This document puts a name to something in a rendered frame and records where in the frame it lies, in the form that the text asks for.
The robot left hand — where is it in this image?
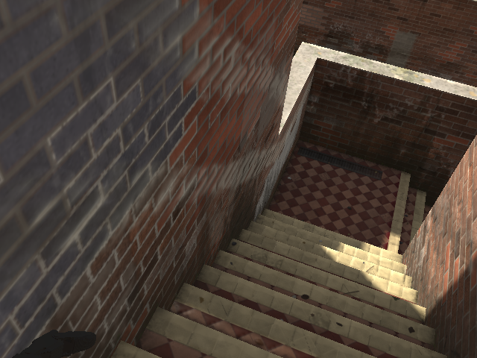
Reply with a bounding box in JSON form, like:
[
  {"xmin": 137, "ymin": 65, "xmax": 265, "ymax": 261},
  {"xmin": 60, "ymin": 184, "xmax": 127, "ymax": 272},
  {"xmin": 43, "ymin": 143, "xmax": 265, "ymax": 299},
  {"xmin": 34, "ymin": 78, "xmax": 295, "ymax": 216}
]
[{"xmin": 12, "ymin": 330, "xmax": 96, "ymax": 358}]

